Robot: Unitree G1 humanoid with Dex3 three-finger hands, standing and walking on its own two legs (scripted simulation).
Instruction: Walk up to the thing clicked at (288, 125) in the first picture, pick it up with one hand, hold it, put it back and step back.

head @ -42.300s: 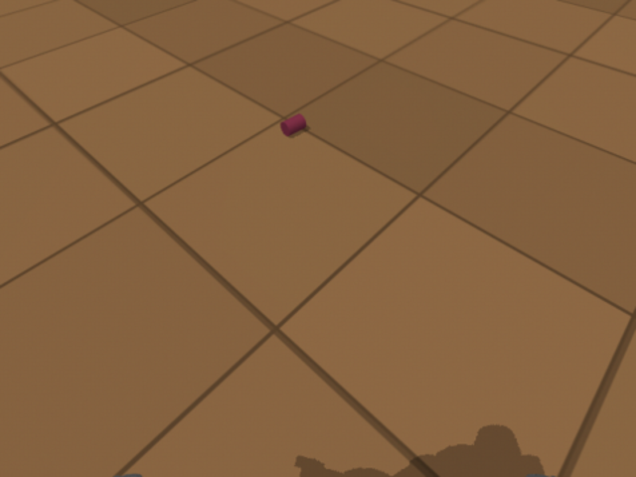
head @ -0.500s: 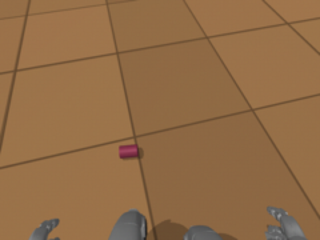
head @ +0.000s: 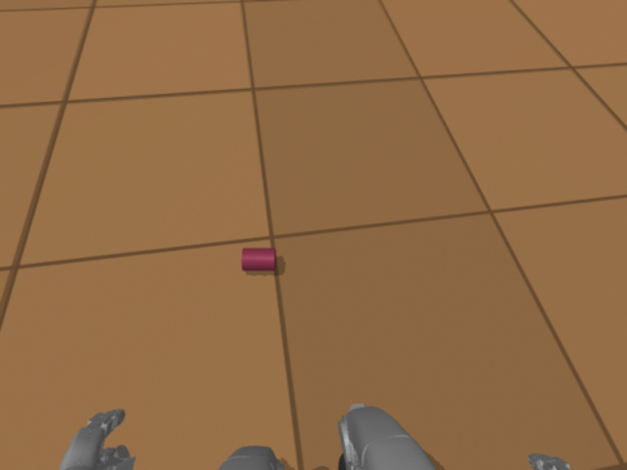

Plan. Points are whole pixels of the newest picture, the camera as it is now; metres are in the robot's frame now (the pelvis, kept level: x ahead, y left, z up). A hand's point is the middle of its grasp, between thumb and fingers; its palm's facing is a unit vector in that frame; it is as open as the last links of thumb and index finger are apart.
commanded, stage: step back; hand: left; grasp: from above
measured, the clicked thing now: (259, 259) +0.77 +0.17 -0.72
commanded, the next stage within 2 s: stand in 1.88 s
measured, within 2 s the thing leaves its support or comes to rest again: neither
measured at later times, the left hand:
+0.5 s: hand out of the picture -0.08 +0.24 -0.14, palm faces -0.02 -0.90 -0.44, open 7.4 cm
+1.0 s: hand out of the picture -0.27 +0.22 -0.14, palm faces -0.03 -0.92 -0.40, open 7.4 cm
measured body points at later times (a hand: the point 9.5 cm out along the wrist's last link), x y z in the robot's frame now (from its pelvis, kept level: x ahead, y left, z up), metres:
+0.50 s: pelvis -0.17 -0.03 +0.00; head -0.11 -0.05 +0.44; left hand -0.08 +0.28 -0.11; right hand -0.07 -0.35 -0.13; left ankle -0.18 +0.10 -0.68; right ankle -0.13 -0.16 -0.73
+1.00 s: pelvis -0.32 -0.05 +0.00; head -0.31 -0.06 +0.45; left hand -0.27 +0.27 -0.11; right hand -0.23 -0.36 -0.12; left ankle -0.25 +0.10 -0.70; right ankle -0.34 -0.15 -0.73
